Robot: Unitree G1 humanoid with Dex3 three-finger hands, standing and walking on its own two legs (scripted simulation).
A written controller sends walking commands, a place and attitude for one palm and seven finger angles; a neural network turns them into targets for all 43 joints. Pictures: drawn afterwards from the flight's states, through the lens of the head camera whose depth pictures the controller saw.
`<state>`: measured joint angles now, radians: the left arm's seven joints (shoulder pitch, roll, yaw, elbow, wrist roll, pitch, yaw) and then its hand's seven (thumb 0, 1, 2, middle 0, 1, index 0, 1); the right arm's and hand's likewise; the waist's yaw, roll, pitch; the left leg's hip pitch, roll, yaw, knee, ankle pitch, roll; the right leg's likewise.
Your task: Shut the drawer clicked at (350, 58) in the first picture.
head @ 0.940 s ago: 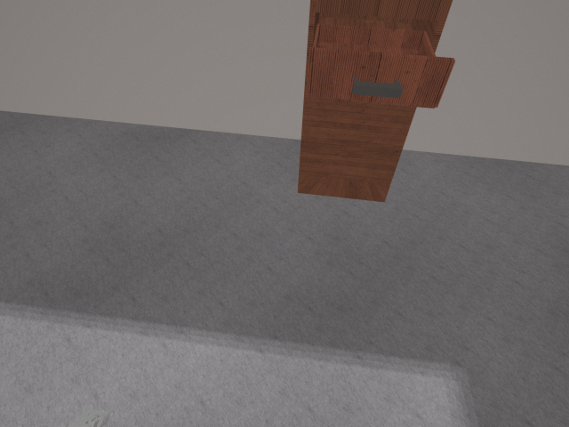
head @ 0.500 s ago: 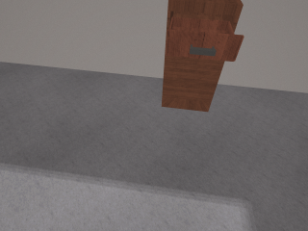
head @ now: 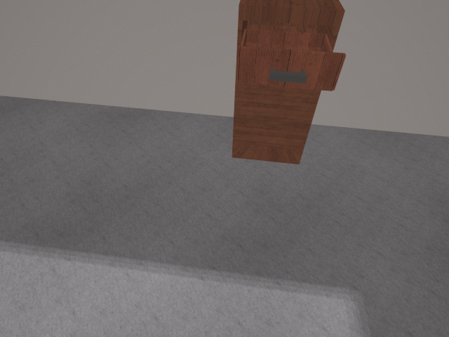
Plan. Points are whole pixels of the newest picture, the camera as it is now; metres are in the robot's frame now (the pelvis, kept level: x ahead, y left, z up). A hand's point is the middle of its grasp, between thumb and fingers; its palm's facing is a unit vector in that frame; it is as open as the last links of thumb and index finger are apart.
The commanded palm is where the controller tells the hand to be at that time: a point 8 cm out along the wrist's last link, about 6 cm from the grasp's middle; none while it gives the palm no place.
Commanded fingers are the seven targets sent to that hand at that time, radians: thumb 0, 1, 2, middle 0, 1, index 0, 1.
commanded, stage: look at it before walking up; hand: left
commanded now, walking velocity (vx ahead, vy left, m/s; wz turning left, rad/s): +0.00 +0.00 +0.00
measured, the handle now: (287, 73) +1.01 -0.18 +0.00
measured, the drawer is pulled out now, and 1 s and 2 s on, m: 0.29 0.29 0.29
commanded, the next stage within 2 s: walk to a spot facing it in 0.50 s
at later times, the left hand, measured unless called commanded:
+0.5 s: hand out of the picture +0.06 +0.25 -0.16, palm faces -0.01 -0.95 -0.32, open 7.4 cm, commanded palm none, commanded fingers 0.00 0.90 0.90 -0.20 -0.30 -0.20 -0.30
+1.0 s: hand out of the picture +0.07 +0.19 -0.18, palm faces -0.13 -0.96 -0.26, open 7.4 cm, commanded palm none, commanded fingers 0.00 0.90 0.90 -0.20 -0.30 -0.20 -0.30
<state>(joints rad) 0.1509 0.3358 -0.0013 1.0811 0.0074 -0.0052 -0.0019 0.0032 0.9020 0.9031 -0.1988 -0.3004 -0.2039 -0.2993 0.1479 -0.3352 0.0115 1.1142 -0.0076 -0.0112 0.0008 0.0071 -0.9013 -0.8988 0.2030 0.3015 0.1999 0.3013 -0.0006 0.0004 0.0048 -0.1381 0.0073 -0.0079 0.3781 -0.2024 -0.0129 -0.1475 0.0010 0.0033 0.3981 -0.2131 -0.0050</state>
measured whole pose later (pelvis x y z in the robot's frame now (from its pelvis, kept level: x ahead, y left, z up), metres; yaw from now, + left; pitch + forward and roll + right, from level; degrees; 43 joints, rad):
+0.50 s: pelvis +0.00 +0.00 +0.00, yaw +0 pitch -1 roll +0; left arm 0.17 0.33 0.00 1.09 0.01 0.00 0.00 0.00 0.90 0.90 -0.20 -0.30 -0.20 -0.30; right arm 0.15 -0.33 0.01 1.12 -0.01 -0.01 0.00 0.01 -0.90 -0.90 0.20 0.30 0.20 0.30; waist 0.00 -0.01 0.02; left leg -0.15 0.01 -0.01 0.37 -0.20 -0.01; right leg -0.15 0.00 0.00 0.38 -0.21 0.00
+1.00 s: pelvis +0.00 -0.01 -0.02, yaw -11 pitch -1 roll +2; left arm 0.25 0.24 0.04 0.94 0.02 0.05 -0.02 0.00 0.90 0.90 -0.20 -0.30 -0.20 -0.30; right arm 0.17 -0.23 -0.03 0.97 -0.02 0.02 -0.01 0.01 -0.90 -0.90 0.20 0.30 0.20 0.30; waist 0.03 -0.01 0.07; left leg -0.23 0.08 0.15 0.63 -0.36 -0.03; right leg -0.32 0.02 0.00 0.71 -0.39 0.00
